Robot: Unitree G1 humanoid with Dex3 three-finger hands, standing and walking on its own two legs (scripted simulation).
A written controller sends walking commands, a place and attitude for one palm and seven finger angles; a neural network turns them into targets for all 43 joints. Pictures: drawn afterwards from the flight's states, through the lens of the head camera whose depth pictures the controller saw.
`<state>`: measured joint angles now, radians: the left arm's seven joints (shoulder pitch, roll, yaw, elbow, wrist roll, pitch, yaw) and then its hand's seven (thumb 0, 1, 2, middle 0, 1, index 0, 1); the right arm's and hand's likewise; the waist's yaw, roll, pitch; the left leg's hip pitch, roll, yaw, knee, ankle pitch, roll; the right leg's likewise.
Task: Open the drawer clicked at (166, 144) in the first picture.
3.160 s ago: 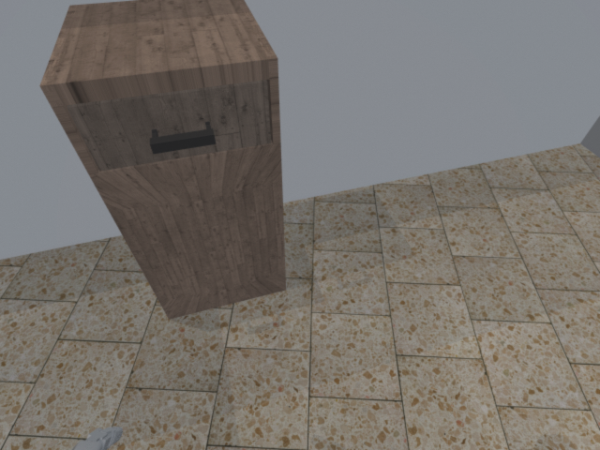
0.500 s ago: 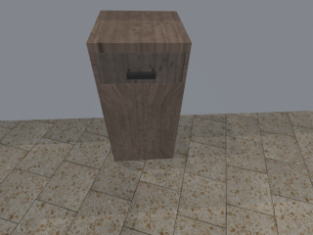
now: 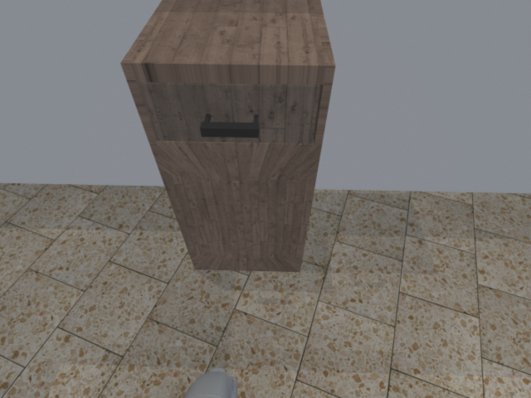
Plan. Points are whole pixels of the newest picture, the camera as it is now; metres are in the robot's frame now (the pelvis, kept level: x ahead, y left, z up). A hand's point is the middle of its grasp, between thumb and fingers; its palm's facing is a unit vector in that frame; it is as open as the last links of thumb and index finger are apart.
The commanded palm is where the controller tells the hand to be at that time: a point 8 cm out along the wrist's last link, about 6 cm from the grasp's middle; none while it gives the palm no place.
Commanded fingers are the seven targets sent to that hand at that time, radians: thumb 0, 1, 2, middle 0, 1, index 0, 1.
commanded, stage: take the last steps up to it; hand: left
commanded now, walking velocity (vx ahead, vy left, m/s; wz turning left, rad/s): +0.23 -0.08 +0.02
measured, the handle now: (231, 124) +0.67 +0.15 +0.02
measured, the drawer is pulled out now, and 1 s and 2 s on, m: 0.00 0.00 0.00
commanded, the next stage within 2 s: come to a stop and stand still in 0.14 s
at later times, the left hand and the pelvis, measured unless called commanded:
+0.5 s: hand (203, 337) +0.25 +0.15 -0.16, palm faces +0.03 -0.97 -0.24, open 7.3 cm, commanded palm none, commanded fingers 0.00 0.90 0.90 -0.20 -0.30 -0.20 -0.30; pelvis +0.17 -0.05 +0.00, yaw -1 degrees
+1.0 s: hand (201, 371) +0.19 +0.14 -0.14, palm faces +0.08 -0.95 -0.30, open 7.4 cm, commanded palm none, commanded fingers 0.00 0.90 0.90 -0.20 -0.30 -0.20 -0.30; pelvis +0.12 -0.07 +0.01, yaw +1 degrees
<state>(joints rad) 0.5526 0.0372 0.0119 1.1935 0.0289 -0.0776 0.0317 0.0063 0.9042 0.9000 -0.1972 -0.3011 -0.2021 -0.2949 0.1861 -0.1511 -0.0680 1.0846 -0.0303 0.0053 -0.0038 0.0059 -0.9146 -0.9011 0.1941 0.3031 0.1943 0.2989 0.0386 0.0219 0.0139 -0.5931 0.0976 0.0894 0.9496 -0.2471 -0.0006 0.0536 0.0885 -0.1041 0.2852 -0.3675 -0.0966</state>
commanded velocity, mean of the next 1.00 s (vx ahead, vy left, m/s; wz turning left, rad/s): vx -0.07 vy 0.07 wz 0.00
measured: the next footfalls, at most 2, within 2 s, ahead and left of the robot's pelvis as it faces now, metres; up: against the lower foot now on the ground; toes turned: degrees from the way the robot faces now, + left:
left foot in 0.12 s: +0.17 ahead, +0.09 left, +0.00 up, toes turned +8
right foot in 0.56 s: +0.30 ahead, -0.18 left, +0.00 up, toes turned -8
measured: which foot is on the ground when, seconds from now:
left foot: up 0.00-0.10, down 0.12-0.56, up 0.58-1.00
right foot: down 0.00-0.14, up 0.16-0.54, down 0.56-1.00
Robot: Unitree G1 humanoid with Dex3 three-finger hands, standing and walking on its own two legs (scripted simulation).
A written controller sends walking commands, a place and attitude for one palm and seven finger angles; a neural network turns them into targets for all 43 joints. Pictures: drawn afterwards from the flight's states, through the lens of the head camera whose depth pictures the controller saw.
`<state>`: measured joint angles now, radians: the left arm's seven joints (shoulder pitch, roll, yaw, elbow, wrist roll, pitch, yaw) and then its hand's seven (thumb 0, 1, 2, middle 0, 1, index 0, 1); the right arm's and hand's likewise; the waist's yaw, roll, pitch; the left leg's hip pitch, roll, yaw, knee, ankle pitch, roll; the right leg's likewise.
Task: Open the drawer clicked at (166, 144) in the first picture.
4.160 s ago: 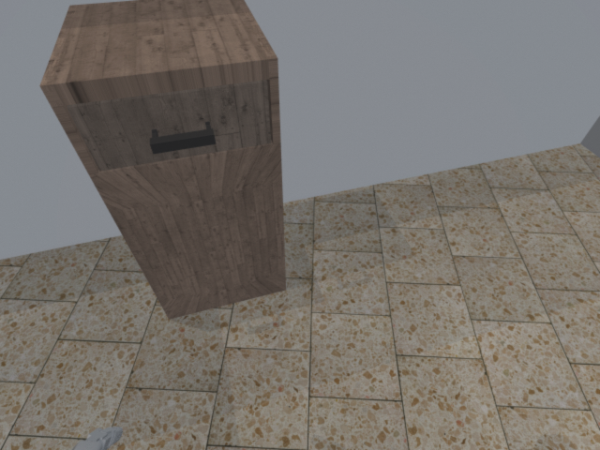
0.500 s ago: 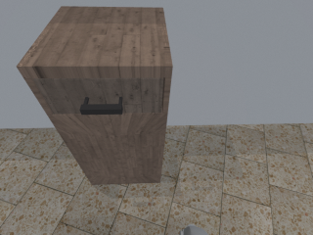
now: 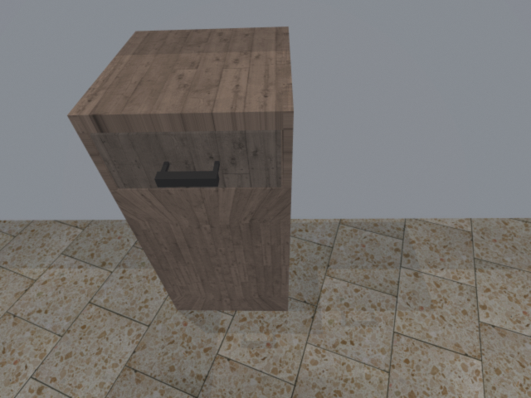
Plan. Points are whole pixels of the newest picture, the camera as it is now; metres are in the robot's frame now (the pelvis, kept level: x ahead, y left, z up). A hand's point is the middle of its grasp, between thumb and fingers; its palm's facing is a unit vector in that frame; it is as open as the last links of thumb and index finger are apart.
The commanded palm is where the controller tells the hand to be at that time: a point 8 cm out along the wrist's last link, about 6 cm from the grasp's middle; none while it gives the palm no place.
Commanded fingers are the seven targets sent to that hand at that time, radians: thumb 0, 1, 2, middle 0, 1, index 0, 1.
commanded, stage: come to a stop and stand still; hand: left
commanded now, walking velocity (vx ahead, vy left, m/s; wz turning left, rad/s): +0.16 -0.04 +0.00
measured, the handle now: (189, 172) +0.55 +0.22 +0.01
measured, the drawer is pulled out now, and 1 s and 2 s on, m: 0.00 0.00 0.00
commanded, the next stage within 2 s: none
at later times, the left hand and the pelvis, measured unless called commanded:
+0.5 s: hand out of the picture -0.10 +0.25 -0.19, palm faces +0.01 -1.00 -0.08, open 7.4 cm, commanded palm none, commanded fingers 0.00 0.90 0.90 -0.20 -0.30 -0.20 -0.30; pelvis -0.05 +0.08 +0.01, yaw -2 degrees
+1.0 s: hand out of the picture +0.06 +0.19 -0.17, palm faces +0.02 -0.97 -0.24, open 7.2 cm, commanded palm none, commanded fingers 0.00 0.90 0.90 -0.20 -0.30 -0.20 -0.30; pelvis +0.00 +0.01 -0.01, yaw -1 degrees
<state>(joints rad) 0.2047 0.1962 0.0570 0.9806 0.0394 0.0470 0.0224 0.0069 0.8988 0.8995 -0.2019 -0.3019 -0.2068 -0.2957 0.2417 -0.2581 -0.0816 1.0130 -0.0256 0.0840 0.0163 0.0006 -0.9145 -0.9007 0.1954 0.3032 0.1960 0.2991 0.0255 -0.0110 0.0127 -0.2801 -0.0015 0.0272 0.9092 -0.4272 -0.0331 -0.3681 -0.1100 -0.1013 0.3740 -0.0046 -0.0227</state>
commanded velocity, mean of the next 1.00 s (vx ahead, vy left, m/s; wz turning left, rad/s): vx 0.06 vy -0.06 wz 0.00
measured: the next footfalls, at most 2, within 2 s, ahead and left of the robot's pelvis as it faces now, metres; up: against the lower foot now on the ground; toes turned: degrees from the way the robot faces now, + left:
left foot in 0.10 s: -0.05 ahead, +0.11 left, +0.00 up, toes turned +5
right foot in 0.94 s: +0.04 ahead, -0.08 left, +0.00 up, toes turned -5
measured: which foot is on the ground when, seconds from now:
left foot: up 0.00-0.08, down 0.10-1.00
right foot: down 0.00-0.10, up 0.12-0.92, down 0.94-1.00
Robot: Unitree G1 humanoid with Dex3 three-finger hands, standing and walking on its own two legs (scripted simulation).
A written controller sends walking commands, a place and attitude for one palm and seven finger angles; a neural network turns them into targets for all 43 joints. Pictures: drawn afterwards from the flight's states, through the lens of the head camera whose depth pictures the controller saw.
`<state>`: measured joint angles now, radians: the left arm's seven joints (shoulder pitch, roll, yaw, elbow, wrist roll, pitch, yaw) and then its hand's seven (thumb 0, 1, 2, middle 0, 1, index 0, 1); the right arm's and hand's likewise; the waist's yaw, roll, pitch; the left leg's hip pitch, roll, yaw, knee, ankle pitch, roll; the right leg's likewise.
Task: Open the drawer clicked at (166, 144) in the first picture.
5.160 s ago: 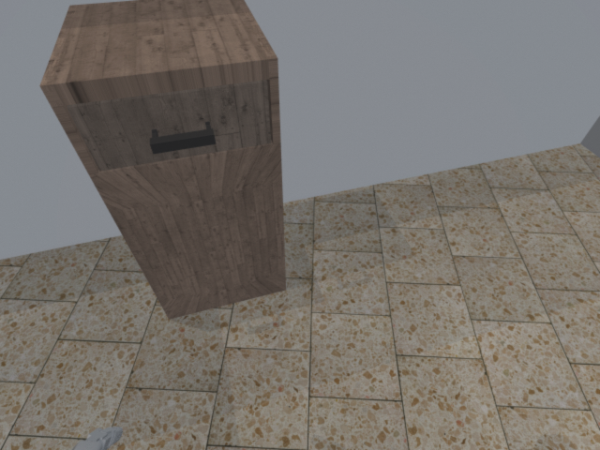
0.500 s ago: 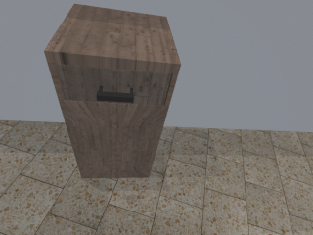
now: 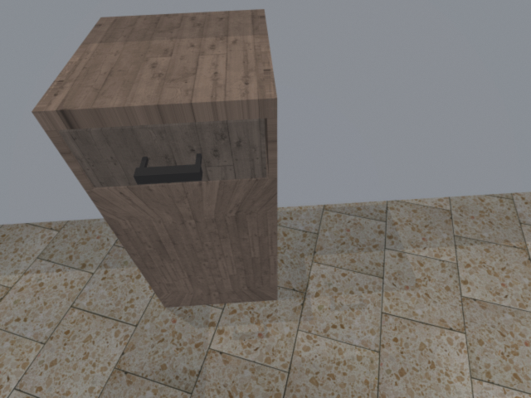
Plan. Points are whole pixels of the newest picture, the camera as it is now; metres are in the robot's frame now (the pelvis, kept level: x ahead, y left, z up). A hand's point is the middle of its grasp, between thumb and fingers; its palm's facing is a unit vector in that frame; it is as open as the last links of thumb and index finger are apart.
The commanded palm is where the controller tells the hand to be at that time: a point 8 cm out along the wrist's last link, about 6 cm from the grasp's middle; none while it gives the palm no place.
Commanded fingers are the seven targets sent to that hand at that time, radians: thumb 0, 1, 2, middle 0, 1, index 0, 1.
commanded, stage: come to a stop and stand still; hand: left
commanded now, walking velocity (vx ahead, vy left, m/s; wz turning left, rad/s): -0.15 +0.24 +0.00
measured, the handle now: (170, 166) +0.54 +0.21 +0.02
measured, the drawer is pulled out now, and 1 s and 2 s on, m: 0.00 0.00 0.00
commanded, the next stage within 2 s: none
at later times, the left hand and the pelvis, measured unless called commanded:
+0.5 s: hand out of the picture -0.06 +0.20 -0.15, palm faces +0.12 -0.96 -0.25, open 7.4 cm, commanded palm none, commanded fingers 0.00 0.90 0.90 -0.20 -0.30 -0.20 -0.30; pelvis -0.04 +0.01 +0.01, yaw +1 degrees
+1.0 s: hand out of the picture +0.05 +0.17 -0.17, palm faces -0.03 -0.97 -0.24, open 7.4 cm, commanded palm none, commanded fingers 0.00 0.90 0.90 -0.20 -0.30 -0.20 -0.30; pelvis +0.00 -0.02 +0.00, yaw -1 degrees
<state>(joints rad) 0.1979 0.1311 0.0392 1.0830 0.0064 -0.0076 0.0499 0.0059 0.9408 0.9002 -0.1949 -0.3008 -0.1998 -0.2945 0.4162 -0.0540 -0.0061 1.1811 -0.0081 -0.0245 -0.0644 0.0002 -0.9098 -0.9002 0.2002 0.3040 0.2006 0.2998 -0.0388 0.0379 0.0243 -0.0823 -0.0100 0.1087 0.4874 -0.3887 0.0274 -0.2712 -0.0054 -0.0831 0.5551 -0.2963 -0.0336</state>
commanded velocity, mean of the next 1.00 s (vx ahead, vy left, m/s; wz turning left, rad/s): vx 0.01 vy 0.01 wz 0.00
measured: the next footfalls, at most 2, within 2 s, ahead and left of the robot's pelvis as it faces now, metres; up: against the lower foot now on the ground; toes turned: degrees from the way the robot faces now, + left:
left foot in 0.54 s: -0.03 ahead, +0.16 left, +0.00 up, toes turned +3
right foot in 0.96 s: +0.01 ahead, -0.11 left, +0.00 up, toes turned -5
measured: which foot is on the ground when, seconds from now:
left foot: down 0.00-0.00, up 0.02-0.52, down 0.54-0.98, up 1.00-1.00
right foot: down 0.00-0.56, up 0.58-0.94, down 0.96-1.00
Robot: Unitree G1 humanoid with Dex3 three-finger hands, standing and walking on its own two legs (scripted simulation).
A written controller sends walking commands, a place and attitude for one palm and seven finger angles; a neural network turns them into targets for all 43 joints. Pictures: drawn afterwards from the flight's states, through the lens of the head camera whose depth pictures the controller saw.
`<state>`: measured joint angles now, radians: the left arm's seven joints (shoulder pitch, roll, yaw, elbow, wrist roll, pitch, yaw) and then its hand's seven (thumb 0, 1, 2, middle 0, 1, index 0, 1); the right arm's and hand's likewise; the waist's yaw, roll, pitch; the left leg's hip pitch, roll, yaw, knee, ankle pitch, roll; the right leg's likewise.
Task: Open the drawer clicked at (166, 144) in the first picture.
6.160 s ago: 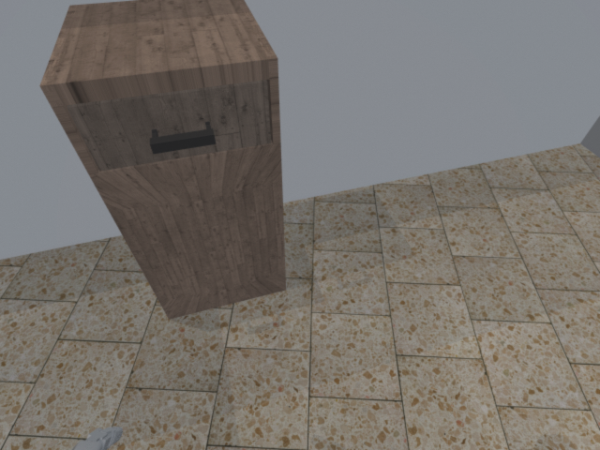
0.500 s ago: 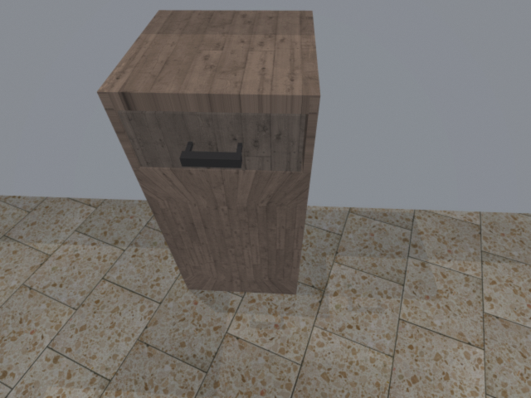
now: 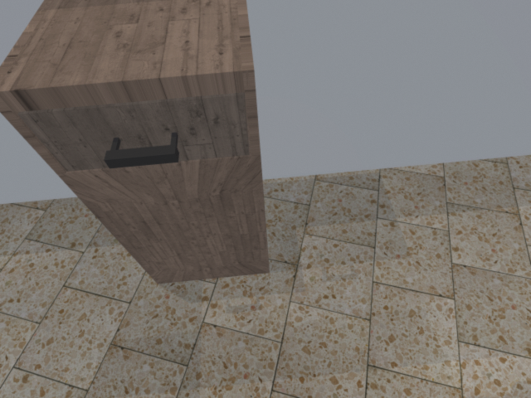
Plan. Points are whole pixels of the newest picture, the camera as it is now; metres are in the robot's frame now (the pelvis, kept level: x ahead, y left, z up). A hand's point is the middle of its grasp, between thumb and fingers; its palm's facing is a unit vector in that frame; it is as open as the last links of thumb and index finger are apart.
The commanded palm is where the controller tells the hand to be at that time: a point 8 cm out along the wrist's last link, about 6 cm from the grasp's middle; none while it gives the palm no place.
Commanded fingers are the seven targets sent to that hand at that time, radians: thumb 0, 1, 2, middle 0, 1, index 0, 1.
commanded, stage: come to a stop and stand still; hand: left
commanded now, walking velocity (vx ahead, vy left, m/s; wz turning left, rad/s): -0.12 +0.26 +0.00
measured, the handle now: (144, 148) +0.55 +0.24 +0.02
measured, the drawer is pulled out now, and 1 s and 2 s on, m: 0.00 0.00 0.00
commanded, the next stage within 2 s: look again from close up in 1.16 s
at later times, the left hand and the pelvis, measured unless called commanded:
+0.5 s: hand out of the picture -0.02 +0.18 -0.15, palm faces +0.11 -0.95 -0.28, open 7.4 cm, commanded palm none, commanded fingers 0.00 0.90 0.90 -0.20 -0.30 -0.20 -0.30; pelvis -0.01 -0.01 +0.01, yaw +1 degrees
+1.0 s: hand out of the picture -0.02 +0.21 -0.17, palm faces +0.01 -0.99 -0.16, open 7.4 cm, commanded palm none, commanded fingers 0.00 0.90 0.90 -0.20 -0.30 -0.20 -0.30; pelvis -0.01 +0.04 +0.01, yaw -1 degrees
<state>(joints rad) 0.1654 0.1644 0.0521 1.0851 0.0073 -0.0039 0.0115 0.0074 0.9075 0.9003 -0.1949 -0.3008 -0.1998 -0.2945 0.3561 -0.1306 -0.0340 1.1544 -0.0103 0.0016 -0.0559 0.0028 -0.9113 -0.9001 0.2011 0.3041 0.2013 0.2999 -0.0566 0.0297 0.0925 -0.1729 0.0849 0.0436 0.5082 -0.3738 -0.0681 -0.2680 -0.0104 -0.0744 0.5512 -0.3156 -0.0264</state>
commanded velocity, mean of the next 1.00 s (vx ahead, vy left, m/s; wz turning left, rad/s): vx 0.00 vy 0.01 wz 0.00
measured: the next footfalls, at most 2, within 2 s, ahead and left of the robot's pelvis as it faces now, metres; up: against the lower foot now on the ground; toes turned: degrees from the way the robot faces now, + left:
left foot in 0.60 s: +0.00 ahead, +0.15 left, +0.00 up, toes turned +4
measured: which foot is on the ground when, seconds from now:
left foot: up 0.00-0.58, down 0.60-1.00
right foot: down 0.00-1.00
